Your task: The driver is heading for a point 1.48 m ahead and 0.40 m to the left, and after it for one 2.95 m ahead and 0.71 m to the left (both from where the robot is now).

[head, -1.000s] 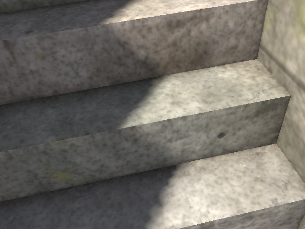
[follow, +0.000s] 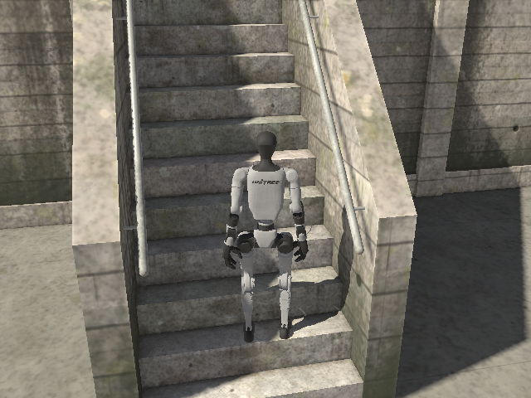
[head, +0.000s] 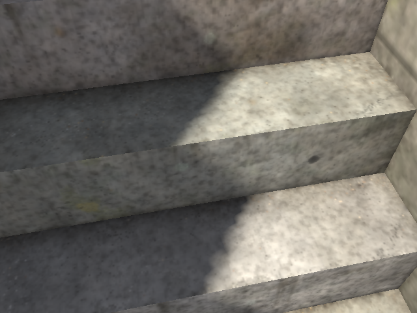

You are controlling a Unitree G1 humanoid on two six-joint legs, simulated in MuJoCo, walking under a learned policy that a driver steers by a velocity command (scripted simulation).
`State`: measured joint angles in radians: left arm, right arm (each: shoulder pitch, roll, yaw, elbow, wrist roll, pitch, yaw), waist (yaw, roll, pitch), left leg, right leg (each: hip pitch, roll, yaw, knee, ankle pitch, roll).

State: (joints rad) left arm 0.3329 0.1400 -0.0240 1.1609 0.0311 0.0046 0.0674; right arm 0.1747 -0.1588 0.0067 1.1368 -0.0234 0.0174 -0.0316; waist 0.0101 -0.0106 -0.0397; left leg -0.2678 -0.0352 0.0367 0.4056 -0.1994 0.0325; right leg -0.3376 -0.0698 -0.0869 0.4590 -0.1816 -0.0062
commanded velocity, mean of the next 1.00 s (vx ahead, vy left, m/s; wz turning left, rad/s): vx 0.09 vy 0.00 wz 0.00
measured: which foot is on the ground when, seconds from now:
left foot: down 0.00-1.00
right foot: down 0.00-0.88, up 0.90-1.00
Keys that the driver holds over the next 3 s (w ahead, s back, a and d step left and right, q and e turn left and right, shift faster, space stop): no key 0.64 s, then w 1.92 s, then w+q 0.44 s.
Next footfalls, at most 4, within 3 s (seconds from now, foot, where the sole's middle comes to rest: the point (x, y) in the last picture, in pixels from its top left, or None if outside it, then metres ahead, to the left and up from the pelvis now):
1.24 right None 0.29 -0.18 -0.56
1.86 left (158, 262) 0.46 0.15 -0.34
2.66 right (322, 116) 0.70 -0.21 -0.12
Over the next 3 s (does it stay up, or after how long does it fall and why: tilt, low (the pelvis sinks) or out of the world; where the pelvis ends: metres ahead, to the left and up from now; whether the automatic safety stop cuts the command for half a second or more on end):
stays up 0.63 -0.05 0.59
